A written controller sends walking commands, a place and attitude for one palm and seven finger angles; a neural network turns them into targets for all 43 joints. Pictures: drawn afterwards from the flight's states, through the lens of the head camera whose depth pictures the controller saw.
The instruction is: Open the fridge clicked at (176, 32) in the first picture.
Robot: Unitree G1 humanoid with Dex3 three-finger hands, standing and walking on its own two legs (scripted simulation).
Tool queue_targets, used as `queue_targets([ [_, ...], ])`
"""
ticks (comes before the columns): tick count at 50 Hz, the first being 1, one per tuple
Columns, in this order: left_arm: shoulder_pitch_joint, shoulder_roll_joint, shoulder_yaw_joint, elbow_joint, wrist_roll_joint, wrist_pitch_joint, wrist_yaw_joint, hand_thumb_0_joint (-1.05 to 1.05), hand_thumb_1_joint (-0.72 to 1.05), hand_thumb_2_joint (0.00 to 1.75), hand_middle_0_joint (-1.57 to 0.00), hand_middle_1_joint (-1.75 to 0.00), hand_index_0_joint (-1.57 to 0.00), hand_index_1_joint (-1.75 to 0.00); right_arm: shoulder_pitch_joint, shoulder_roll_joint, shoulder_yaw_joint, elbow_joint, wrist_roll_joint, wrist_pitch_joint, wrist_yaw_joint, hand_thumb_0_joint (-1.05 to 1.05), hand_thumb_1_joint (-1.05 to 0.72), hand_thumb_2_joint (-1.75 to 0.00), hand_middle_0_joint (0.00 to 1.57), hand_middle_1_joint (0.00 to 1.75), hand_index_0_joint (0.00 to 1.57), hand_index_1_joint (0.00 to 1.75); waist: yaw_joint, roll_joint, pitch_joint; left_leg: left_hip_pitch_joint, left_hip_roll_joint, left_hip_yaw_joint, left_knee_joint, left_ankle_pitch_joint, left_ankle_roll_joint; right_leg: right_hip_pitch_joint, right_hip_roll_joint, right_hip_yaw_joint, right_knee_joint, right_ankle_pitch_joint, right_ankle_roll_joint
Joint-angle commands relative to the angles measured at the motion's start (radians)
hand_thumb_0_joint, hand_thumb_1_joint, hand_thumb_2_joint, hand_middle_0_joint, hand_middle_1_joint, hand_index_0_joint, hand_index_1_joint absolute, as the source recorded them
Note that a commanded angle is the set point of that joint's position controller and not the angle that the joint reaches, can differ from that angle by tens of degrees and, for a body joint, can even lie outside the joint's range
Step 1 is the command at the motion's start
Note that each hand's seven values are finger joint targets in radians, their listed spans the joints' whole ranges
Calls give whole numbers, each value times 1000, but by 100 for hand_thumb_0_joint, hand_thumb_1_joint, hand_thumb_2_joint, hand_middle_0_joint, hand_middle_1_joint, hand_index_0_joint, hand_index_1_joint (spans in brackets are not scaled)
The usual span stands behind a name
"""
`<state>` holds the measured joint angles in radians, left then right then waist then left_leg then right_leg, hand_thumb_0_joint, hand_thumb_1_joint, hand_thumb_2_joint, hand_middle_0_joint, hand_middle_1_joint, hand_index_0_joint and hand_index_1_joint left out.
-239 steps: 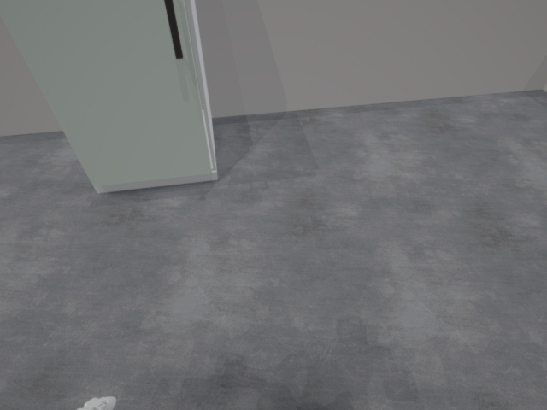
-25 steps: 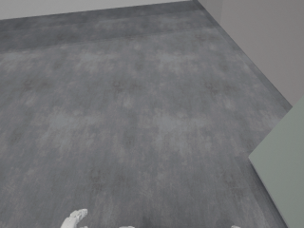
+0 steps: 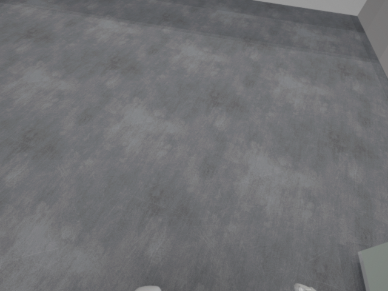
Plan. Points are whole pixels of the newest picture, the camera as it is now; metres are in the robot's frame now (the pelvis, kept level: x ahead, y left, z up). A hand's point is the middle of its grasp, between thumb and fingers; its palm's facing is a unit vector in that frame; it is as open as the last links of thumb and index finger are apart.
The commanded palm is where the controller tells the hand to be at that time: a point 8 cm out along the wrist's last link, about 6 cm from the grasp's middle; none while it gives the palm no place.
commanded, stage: walk to a spot facing it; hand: right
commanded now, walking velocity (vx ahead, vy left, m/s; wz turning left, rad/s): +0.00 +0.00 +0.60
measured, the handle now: out of the picture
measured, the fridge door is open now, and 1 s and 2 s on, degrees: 0 0 0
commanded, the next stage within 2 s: turn to face it in 0.68 s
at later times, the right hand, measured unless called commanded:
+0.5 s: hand out of the picture +0.14 -0.21 -0.17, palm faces -0.20 +0.96 -0.19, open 7.3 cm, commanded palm none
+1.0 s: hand (220, 202) +0.35 -0.05 -0.15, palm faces -0.53 +0.82 -0.21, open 7.3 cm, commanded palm none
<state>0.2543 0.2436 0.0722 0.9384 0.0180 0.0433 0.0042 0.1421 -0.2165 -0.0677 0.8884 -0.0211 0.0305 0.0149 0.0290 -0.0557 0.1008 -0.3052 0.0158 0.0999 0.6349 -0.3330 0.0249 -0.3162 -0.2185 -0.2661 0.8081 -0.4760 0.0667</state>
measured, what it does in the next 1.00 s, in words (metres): walks ahead, turning left: right foot, then left foot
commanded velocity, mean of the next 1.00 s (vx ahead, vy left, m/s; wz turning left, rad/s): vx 0.07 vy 0.00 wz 0.30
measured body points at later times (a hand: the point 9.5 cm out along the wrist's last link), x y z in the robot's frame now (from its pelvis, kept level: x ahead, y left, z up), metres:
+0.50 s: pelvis +0.05 -0.02 +0.01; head +0.08 -0.05 +0.46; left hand +0.10 +0.26 -0.10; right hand +0.15 -0.26 -0.15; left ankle -0.01 +0.09 -0.71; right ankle +0.08 -0.12 -0.72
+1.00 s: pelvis +0.14 +0.03 +0.00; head +0.18 +0.06 +0.45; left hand -0.04 +0.18 -0.15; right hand +0.38 -0.09 -0.13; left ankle +0.12 +0.14 -0.72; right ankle +0.09 -0.12 -0.69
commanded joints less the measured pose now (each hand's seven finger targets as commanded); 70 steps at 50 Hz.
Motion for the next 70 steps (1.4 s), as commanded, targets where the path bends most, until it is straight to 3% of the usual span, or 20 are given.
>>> queue_targets([
  [1, -92, 79, 9, -128, -4, -13, 23, 0, 90, 90, -20, -30, -20, -30, 121, -234, -66, -32, 11, -15, -41, 0, -90, -90, 20, 30, 20, 30, -82, 315, -180, 295, 311, -416, -242, 701, 169, -339, 56, 260, 391, -68, 18],
  [4, -50, 78, 9, -79, 7, -4, 13, 0, 90, 90, -20, -30, -20, -30, 30, -177, -38, -61, 10, -21, -34, 0, -90, -90, 20, 30, 20, 30, -28, 195, -146, 189, 208, -296, -261, 586, 125, -252, 71, 235, 341, 92, 42],
  [12, -132, 93, 8, -118, 9, -19, -3, 0, 90, 90, -20, -30, -20, -30, 88, -207, -45, -37, 3, -32, -17, 0, -90, -90, 20, 30, 20, 30, -64, 181, -88, 163, 193, -452, -377, 45, 159, -247, 108, 228, 137, 99, 42],
  [18, -140, 78, 1, -145, -1, -51, -2, 0, 90, 90, -20, -30, -20, -30, 96, -222, -51, -32, 1, -35, -11, 0, -90, -90, 20, 30, 20, 30, -70, 215, -101, 147, 176, -519, -334, 88, 161, -115, 172, 220, -105, 52, 10],
  [21, -1, 88, -2, -101, -7, -69, 13, 0, 90, 90, -20, -30, -20, -30, 39, -198, -46, -37, 9, -30, -10, 0, -90, -90, 20, 30, 20, 30, 6, 160, -133, -15, 87, -472, -195, 112, 87, 200, 186, 201, -395, 202, -6],
  [23, 125, 260, 25, -78, 11, -72, 23, 0, 90, 90, -20, -30, -20, -30, 57, -81, -24, -78, 18, -24, 6, 0, -90, -90, 20, 30, 20, 30, 45, -288, -168, -367, -119, -190, 233, -285, -29, 452, -243, 636, -583, 86, -137],
  [24, 104, 241, 18, -84, 11, -65, 23, 0, 90, 90, -20, -30, -20, -30, 28, -127, -34, -78, 0, -22, 7, 0, -90, -90, 20, 30, 20, 30, 50, -223, -111, -365, -35, -169, 386, -280, -44, 314, -320, 677, -613, 37, -194],
  [26, 3, 157, -7, -101, 7, -69, 25, 0, 90, 90, -20, -30, -20, -30, 23, -136, -44, -47, -6, -14, 24, 0, -90, -90, 20, 30, 20, 30, -3, -84, -16, -342, 16, -140, 498, -145, -59, 186, -214, 497, -606, 182, -166],
  [31, 57, 107, -18, -64, 0, -80, 36, 0, 90, 90, -20, -30, -20, -30, 77, -71, -32, -12, -2, 9, 22, 0, -90, -90, 20, 30, 20, 30, -22, -110, -71, -306, 16, -77, 556, -14, -90, 282, -90, 154, -465, 898, -107],
  [40, 148, 101, 7, 14, 11, -66, 29, 0, 90, 90, -20, -30, -20, -30, -105, -27, -12, -60, -6, 8, 15, 0, -90, -90, 20, 30, 20, 30, 34, -130, -35, -250, 34, 3, 201, -8, -73, 325, -122, 84, -408, 938, -168],
  [43, 141, 104, 7, 50, 7, -64, 26, 0, 90, 90, -20, -30, -20, -30, -18, -19, 2, -21, -7, -16, -5, 0, -90, -90, 20, 30, 20, 30, -6, -135, -91, -79, -9, 27, 12, 37, -35, 313, -110, 95, -314, 1057, -155],
  [45, 151, 76, -4, 63, -9, -69, 19, 0, 90, 90, -20, -30, -20, -30, 144, -78, -2, 50, -13, -48, -22, 0, -90, -90, 20, 30, 20, 30, -77, -28, -201, 249, 43, -10, -202, 369, -21, 182, -47, 79, -119, 908, -91],
  [46, 188, -4, -25, 64, -23, -71, 14, 0, 90, 90, -20, -30, -20, -30, 201, -163, -9, 84, -15, -70, -41, 0, -90, -90, 20, 30, 20, 30, -89, 191, -296, 503, 295, -240, -166, 789, 65, -61, 47, 67, 56, 389, -38],
  [47, 163, -23, -29, 56, -26, -64, 23, 0, 90, 90, -20, -30, -20, -30, 235, -190, -1, 110, 5, -74, -41, 0, -90, -90, 20, 30, 20, 30, -93, 200, -330, 494, 436, -272, -135, 1131, 175, -92, 118, 156, 185, -167, -26],
  [52, 127, -25, -17, 85, -12, -9, 11, 0, 90, 90, -20, -30, -20, -30, -6, -129, 6, 46, 0, -46, -61, 0, -90, -90, 20, 30, 20, 30, -19, 177, -127, 141, 354, -87, -249, 667, 131, -123, 107, 229, 307, -56, -12],
  [62, 112, -1, 9, 3, 2, -14, -23, 0, 90, 90, -20, -30, -20, -30, -26, -139, -31, -3, -1, -17, -54, 0, -90, -90, 20, 30, 20, 30, 16, 183, -110, 5, 314, 78, -110, 197, 24, 32, 144, 101, -149, 217, -12],
  [63, 146, 44, 21, 5, 5, -22, -25, 0, 90, 90, -20, -30, -20, -30, -12, -115, -29, -12, 6, -9, -50, 0, -90, -90, 20, 30, 20, 30, 34, 45, -129, -58, 275, 95, 23, 98, -14, 113, 111, 171, -273, 311, -32],
  [64, 182, 149, 45, -14, 13, -31, -22, 0, 90, 90, -20, -30, -20, -30, 5, -52, -25, -47, 13, -1, -43, 0, -90, -90, 20, 30, 20, 30, 50, -270, -122, -244, 136, 131, 253, -216, -97, 154, -116, 542, -426, 507, -141],
  [65, 210, 206, 57, -16, 19, -34, -10, 0, 90, 90, -20, -30, -20, -30, -64, -35, -15, -90, 5, 0, -43, 0, -90, -90, 20, 30, 20, 30, 83, -280, -117, -310, 82, 23, 484, -355, -104, 126, -255, 731, -525, 560, -249],
  [70, 12, 126, 22, -66, 6, -57, 14, 0, 90, 90, -20, -30, -20, -30, 8, -71, -33, -26, -1, -8, -29, 0, -90, -90, 20, 30, 20, 30, -9, -90, -162, -317, 102, -101, 592, -32, -115, 152, -50, 476, -476, 566, -185],
])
